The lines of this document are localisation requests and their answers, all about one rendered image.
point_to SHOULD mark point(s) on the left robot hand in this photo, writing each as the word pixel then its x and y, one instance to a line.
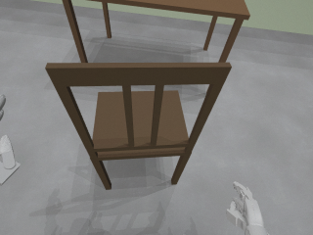
pixel 8 165

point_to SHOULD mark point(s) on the chair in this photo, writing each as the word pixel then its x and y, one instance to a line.
pixel 138 124

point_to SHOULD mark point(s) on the table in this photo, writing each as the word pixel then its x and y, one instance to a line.
pixel 233 9

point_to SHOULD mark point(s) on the right robot forearm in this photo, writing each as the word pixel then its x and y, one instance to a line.
pixel 256 230

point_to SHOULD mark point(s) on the right robot hand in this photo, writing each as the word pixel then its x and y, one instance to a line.
pixel 244 213

